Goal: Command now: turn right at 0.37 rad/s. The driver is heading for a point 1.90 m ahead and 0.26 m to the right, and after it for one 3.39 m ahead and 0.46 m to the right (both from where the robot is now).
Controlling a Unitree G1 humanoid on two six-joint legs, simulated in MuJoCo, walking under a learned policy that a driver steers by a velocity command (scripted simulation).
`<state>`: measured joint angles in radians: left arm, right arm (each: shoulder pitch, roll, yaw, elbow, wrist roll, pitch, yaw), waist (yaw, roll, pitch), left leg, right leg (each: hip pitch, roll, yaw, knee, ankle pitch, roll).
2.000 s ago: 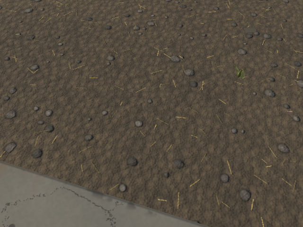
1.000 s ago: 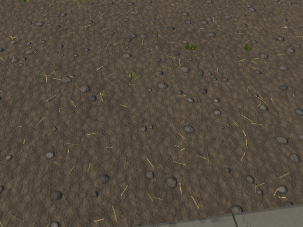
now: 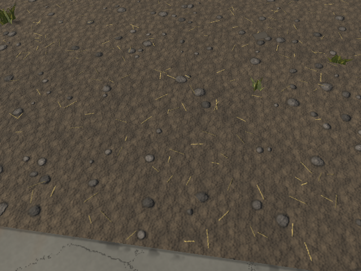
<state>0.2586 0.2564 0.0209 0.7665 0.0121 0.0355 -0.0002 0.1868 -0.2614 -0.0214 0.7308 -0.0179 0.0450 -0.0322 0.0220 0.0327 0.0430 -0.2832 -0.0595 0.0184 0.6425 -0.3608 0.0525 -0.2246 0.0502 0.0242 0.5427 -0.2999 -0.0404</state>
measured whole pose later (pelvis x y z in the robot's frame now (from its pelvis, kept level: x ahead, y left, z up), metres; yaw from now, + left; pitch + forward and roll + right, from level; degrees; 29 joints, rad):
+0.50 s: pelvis +0.00 +0.04 +0.02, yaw -17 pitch +1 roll -1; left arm 0.23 0.33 0.09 0.73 0.03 0.06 -0.05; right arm 0.29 -0.27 -0.02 0.69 -0.03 0.00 -0.03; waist -0.01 -0.04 0.01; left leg -0.16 -0.01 0.05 0.37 -0.22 0.06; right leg -0.49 0.07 0.07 1.08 -0.34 0.00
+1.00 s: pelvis +0.14 -0.07 +0.01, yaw -16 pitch +1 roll +0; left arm 0.29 0.22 0.02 0.79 0.03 -0.07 0.00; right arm 0.37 -0.27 -0.06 0.84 -0.02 -0.01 0.04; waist -0.02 0.05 0.01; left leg -0.49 0.03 -0.03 1.09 -0.28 0.07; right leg -0.13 0.02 -0.11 0.36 -0.23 -0.05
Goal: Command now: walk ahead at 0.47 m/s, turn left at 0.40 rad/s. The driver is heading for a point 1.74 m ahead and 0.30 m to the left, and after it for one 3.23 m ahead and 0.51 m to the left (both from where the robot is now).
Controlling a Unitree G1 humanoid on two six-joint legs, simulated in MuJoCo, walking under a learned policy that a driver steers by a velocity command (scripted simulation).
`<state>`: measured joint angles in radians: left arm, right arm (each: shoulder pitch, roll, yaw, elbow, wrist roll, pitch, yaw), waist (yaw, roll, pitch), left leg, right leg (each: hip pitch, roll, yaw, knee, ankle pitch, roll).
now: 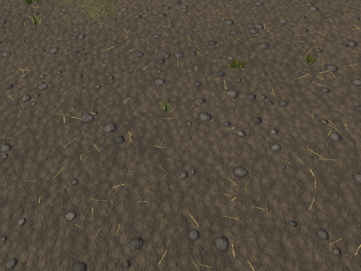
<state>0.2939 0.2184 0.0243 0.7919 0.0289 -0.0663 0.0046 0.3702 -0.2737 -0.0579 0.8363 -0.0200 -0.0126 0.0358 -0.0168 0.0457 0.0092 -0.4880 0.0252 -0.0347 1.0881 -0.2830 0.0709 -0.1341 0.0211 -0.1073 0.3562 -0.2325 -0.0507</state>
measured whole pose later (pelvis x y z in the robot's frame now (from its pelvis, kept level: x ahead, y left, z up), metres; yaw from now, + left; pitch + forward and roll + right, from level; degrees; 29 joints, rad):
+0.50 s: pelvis +0.24 +0.06 -0.01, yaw +18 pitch +0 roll +0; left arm 0.18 0.27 0.04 0.77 0.05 -0.03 0.00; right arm 0.31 -0.28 -0.07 0.81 0.00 -0.02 0.02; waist -0.02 -0.02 0.07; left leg -0.23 -0.14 -0.01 0.46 -0.22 0.13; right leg -0.51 -0.09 0.03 1.09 -0.35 0.03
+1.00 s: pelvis +0.59 +0.08 -0.13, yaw +18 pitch +2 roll +2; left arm 0.10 0.28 0.06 0.80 0.04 -0.07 -0.05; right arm 0.46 -0.30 -0.04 0.95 -0.02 -0.07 -0.04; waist -0.09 0.01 0.04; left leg -0.10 -0.08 -0.04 1.37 -0.72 0.08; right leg -0.41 0.02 -0.02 0.47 -0.09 -0.07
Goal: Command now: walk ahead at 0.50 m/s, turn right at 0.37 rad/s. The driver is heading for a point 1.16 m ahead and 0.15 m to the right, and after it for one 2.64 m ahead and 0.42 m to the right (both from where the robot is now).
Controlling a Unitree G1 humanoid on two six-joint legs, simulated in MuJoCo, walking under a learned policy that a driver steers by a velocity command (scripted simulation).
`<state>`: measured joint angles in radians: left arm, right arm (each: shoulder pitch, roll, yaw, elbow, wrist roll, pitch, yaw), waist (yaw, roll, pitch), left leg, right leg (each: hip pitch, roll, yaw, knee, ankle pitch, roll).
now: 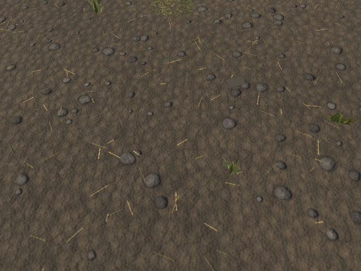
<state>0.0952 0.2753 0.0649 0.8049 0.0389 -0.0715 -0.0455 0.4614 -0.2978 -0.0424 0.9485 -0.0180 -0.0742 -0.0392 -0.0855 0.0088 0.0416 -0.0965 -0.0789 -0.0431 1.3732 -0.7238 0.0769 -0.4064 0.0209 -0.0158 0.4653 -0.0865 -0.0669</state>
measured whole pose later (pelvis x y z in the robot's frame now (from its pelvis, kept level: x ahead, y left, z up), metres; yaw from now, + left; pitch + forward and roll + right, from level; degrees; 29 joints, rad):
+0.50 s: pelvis +0.28 -0.02 -0.01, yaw -18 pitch +0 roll +0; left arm 0.39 0.28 0.07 0.91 0.01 -0.03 0.00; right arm 0.03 -0.25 -0.01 0.76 -0.04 -0.08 -0.01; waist 0.07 -0.02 0.04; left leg -0.39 -0.03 0.00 0.56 -0.17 0.04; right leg -0.24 0.13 0.11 0.97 -0.46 -0.09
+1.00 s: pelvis +0.49 -0.13 +0.01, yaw -16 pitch +1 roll +1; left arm 0.11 0.21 0.02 0.80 0.04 -0.07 0.00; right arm 0.42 -0.24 -0.05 0.97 0.00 -0.05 0.01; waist -0.06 0.02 0.03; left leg -0.31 0.00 -0.01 1.00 -0.40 0.08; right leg -0.30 -0.01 -0.08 0.48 -0.20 -0.05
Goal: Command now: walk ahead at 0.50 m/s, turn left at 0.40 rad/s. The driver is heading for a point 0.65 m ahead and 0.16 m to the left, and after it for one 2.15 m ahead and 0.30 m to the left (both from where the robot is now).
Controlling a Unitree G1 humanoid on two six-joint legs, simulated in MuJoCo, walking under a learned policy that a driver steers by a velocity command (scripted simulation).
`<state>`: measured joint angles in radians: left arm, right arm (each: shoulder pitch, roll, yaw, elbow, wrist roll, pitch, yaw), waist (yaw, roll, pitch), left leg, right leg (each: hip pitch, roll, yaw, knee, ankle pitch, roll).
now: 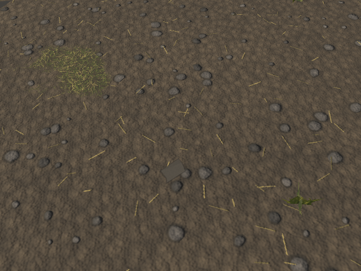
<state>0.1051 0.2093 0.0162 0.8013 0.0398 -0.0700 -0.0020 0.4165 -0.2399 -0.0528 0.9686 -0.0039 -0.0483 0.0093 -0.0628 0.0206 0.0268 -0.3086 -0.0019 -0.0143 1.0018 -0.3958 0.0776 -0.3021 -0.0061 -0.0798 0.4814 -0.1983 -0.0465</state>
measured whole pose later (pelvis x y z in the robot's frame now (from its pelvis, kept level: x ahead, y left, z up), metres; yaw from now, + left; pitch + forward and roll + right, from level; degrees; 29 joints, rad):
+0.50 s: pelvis +0.24 +0.07 -0.02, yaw +18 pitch +0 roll -1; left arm 0.33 0.24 0.04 0.90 0.02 -0.06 0.00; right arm 0.11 -0.26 -0.07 0.80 -0.03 -0.02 0.03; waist 0.04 -0.01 0.08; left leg -0.40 -0.08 0.08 0.61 -0.21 0.13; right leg -0.26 -0.08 -0.09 1.18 -0.43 0.01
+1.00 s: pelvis +0.51 +0.14 -0.02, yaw +19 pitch +1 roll +0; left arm 0.09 0.24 0.03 0.78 0.03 -0.04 -0.03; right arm 0.42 -0.25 -0.03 0.96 -0.03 -0.07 -0.03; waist -0.04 0.00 0.04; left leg 0.14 -0.10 0.03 0.37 -0.45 0.09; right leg -0.46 0.05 -0.09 0.53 -0.11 -0.13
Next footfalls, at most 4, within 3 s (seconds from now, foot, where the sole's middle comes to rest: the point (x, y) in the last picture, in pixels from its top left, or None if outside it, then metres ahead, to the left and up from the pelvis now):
0.40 left None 0.33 0.14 -0.78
1.00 right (152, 224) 0.68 0.13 -0.78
1.52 left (102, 171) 0.95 0.35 -0.78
2.02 right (159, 130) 1.16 0.09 -0.78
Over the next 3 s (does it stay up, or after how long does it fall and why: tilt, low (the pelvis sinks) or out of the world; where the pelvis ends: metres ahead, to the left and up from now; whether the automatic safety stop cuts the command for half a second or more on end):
stays up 1.54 0.24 0.00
